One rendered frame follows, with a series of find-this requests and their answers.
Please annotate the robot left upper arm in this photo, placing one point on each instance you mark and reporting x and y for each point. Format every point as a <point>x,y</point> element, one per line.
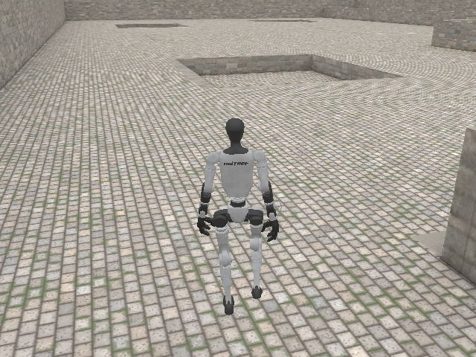
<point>210,170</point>

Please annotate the robot right forearm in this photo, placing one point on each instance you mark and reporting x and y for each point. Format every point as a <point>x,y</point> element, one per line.
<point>269,203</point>

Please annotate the robot left forearm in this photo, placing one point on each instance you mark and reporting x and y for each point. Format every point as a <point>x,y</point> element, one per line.
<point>204,203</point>

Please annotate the right robot thigh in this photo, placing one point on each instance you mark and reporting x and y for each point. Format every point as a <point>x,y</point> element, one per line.
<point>255,216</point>

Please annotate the right robot hand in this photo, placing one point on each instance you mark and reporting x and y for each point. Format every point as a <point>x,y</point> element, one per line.
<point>275,229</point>

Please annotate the robot right foot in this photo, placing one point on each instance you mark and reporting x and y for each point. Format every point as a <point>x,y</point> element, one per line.
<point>256,293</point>

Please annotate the left robot hand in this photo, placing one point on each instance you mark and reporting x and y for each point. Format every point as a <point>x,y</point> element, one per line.
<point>201,225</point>

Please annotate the robot right upper arm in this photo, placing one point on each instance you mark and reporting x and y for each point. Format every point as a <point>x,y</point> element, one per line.
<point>260,158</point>

